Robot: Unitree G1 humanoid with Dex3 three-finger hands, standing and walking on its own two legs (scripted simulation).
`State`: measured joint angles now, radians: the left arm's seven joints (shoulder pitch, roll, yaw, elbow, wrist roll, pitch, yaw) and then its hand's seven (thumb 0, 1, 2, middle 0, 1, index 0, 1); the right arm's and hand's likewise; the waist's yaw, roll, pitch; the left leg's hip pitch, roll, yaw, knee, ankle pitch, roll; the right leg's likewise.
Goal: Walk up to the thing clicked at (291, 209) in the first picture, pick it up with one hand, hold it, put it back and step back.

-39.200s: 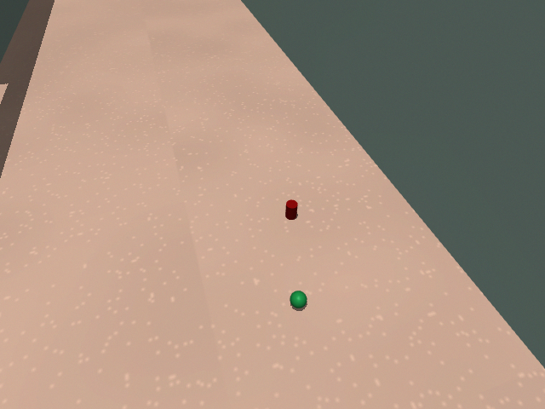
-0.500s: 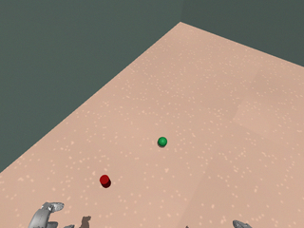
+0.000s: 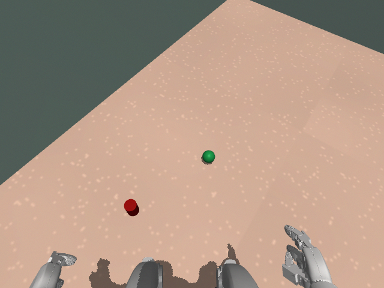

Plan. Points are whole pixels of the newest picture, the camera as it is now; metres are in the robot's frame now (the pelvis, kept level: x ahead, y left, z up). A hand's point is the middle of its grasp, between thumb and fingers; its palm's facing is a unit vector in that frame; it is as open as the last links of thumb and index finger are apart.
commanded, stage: rise first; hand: left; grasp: from above
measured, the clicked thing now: (131, 207) +0.46 +0.24 -0.64
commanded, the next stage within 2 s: none
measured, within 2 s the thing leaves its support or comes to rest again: neither
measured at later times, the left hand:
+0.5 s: hand (96, 238) +0.28 +0.28 -0.35, palm faces -0.46 -0.34 -0.82, open 13.9 cm
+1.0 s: hand (108, 219) +0.37 +0.28 -0.45, palm faces -0.47 -0.04 -0.88, open 14.0 cm
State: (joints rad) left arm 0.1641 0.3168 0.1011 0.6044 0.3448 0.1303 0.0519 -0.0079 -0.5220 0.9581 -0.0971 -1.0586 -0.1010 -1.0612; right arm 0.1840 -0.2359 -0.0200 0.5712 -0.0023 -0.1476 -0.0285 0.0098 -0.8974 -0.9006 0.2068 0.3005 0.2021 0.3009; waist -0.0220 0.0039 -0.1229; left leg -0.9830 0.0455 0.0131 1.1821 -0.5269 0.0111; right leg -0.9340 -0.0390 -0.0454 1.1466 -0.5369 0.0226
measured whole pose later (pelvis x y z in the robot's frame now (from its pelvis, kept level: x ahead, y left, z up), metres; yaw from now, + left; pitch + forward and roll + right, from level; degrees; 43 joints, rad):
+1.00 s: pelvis -0.08 +0.00 -0.30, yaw -5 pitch +34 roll -7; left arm -0.81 0.72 0.10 1.26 1.19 -0.25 0.28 -0.01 -0.52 1.01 -0.09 -1.02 -0.10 -1.02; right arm 0.14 -0.27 -0.01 0.75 -0.09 -0.03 0.08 0.01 -0.90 -0.90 0.21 0.30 0.20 0.30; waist -0.15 -0.01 -0.09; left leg -2.20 0.06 -0.08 2.24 -0.65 0.03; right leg -2.11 -0.03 -0.07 2.19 -0.67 0.01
